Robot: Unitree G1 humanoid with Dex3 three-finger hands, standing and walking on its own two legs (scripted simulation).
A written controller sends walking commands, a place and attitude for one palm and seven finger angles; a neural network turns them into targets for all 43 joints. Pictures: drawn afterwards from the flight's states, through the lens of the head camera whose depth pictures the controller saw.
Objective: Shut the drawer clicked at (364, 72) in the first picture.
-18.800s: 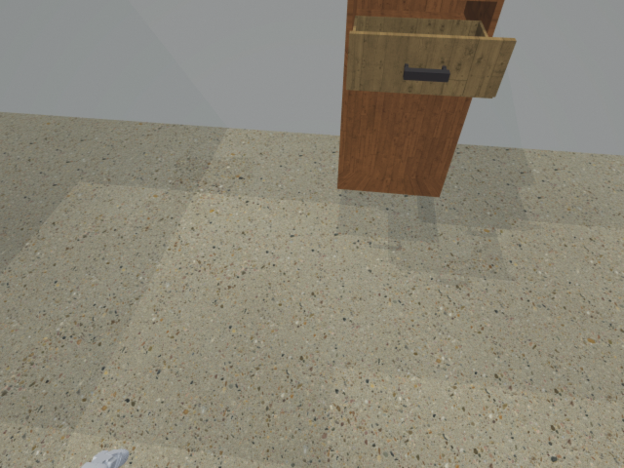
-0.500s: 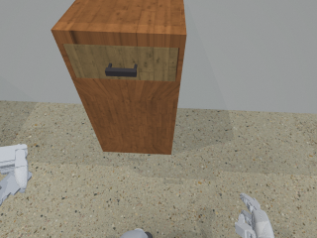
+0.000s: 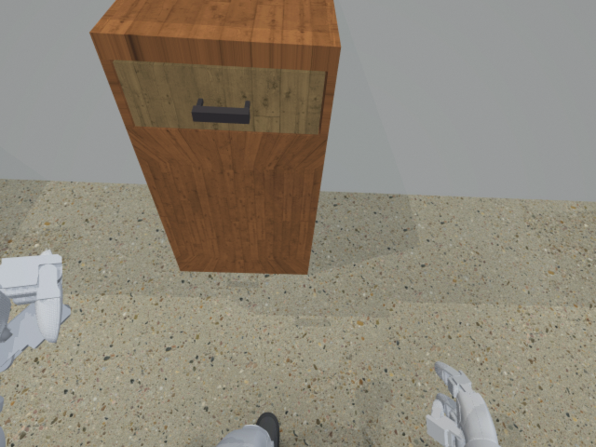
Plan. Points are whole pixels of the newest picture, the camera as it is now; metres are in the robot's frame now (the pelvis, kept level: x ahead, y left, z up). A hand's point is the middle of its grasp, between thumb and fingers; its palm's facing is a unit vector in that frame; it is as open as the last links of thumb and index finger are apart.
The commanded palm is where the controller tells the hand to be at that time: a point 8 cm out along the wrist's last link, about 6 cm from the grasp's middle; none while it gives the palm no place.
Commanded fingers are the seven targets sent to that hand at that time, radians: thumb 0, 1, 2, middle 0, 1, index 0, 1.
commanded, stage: step back with the hand held close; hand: left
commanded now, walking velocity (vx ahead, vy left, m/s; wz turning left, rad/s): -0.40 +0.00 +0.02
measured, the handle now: (222, 109) +0.77 +0.22 +0.00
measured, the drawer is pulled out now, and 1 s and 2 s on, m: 0.00 0.00 0.00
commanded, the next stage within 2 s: stop stepping back and stand still in 0.18 s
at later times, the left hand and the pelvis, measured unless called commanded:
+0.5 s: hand out of the picture +0.08 +0.23 +0.18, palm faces +0.26 -0.81 -0.53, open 3.3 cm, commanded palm +0.03 +0.28 +0.19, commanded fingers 0.00 0.90 0.90 -1.40 -1.60 -1.40 -1.60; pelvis -0.11 +0.00 +0.01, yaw -2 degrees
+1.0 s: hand out of the picture +0.04 +0.24 +0.18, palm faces +0.40 -0.79 -0.45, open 3.3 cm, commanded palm -0.01 +0.29 +0.19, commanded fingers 0.00 0.90 0.90 -1.40 -1.60 -1.40 -1.60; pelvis -0.14 +0.00 +0.01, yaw +1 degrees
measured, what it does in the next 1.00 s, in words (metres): walks backwards: left foot, then right foot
